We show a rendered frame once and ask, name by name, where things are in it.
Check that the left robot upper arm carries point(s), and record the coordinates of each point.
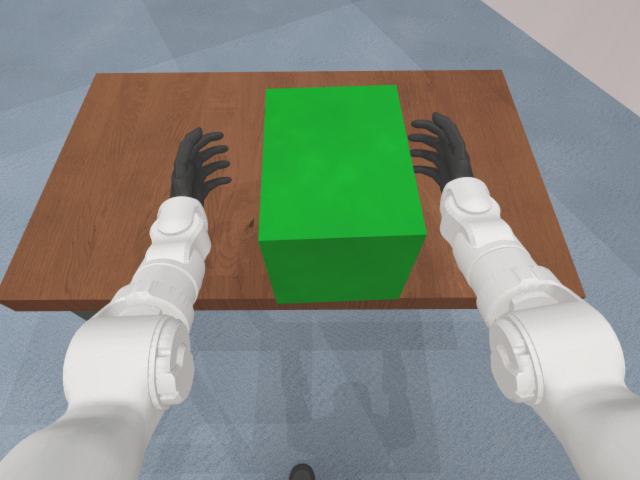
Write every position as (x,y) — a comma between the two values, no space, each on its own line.
(122,373)

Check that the left robot hand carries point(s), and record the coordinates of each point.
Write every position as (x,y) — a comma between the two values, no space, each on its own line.
(188,175)

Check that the table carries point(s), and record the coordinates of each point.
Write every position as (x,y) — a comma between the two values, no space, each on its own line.
(90,229)

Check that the right robot upper arm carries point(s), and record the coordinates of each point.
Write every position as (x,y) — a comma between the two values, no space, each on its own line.
(563,361)

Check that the right robot hand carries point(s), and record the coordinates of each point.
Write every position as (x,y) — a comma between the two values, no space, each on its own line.
(451,159)

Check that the carton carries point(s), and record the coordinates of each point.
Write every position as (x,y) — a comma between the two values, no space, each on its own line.
(340,213)

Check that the right robot forearm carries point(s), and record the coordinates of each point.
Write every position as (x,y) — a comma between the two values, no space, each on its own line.
(494,263)

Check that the left robot forearm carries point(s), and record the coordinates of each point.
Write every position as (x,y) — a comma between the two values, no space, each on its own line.
(170,276)

